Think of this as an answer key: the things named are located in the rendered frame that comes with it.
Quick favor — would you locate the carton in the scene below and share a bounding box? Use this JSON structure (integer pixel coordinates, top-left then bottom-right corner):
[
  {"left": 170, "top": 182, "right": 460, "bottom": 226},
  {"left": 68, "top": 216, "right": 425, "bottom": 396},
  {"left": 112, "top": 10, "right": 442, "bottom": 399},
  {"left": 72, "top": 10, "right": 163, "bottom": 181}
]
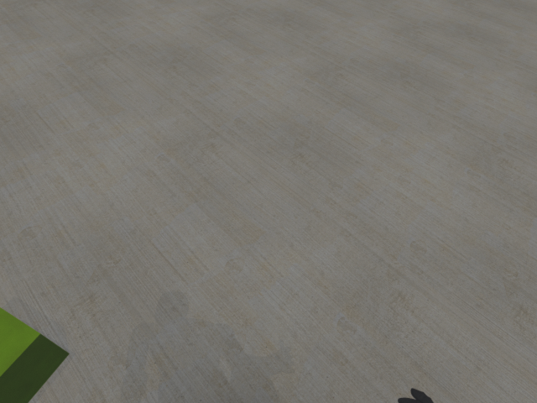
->
[{"left": 0, "top": 307, "right": 69, "bottom": 403}]

